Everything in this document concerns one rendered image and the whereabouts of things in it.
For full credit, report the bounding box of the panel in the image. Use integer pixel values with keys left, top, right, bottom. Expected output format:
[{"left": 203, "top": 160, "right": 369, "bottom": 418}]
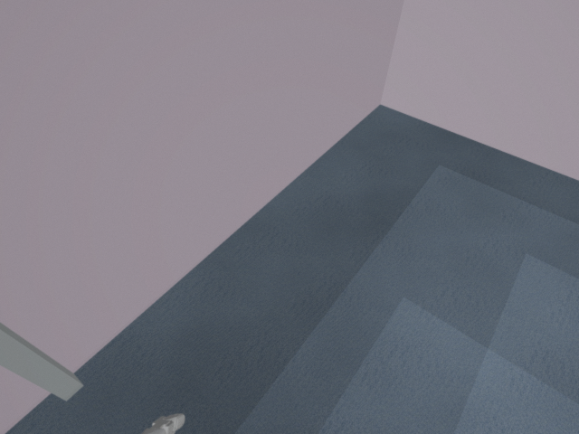
[{"left": 0, "top": 323, "right": 84, "bottom": 401}]

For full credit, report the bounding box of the left robot hand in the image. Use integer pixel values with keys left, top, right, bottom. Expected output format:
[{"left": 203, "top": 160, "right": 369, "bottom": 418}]
[{"left": 142, "top": 413, "right": 185, "bottom": 434}]

